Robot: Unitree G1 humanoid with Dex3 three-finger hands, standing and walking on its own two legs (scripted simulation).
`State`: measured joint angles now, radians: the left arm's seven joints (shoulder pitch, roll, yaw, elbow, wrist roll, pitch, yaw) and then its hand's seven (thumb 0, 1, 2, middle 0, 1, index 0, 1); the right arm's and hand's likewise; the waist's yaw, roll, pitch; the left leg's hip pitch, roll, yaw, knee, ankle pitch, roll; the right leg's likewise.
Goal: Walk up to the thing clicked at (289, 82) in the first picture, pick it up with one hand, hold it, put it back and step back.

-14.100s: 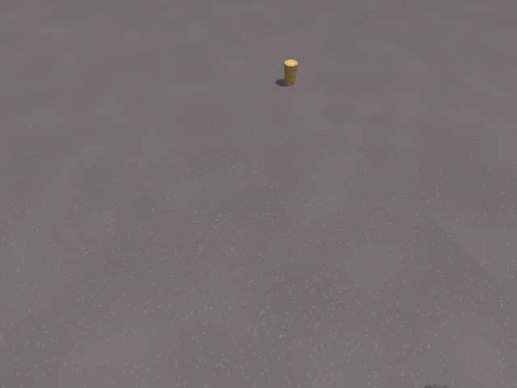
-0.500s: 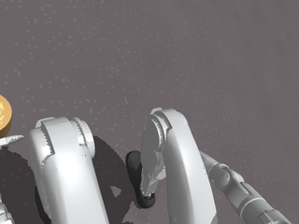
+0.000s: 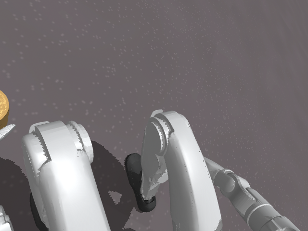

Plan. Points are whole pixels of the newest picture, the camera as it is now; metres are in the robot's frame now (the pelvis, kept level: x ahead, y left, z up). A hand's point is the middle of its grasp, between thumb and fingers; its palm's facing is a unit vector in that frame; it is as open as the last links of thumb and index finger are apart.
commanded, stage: settle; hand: left
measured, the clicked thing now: out of the picture +0.37 +0.30 -0.19
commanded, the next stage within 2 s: none
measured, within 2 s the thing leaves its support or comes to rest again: leaves its support in 0.16 s
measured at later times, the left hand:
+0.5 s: hand out of the picture +0.34 +0.31 -0.11, palm faces +0.46 -0.89 +0.03, open 12.2 cm
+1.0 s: hand out of the picture +0.32 +0.31 +0.01, palm faces +0.46 -0.89 -0.03, open 12.3 cm
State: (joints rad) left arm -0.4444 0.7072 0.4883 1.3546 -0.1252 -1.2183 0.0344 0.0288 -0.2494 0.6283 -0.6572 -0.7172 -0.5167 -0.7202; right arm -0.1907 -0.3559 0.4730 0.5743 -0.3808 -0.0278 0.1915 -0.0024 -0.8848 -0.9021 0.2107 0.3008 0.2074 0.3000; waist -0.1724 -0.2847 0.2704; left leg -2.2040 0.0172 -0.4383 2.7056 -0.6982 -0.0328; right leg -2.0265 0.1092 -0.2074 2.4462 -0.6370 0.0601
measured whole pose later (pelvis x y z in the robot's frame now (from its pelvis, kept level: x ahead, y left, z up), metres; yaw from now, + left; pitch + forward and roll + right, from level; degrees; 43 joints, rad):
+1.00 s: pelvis +0.01 -0.02 +0.05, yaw +7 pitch +25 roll -10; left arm -0.30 0.40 0.37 0.70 -0.19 -0.79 -0.08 0.05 -0.61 1.06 -0.68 -0.97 -0.54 -0.96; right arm -0.04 -0.29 0.11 0.65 -0.13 0.03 0.15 0.00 -0.91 -0.91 0.21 0.30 0.21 0.30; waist -0.04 -0.07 -0.04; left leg -2.25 0.03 -0.23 2.46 -0.66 -0.04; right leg -2.13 0.02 -0.08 2.36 -0.68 0.05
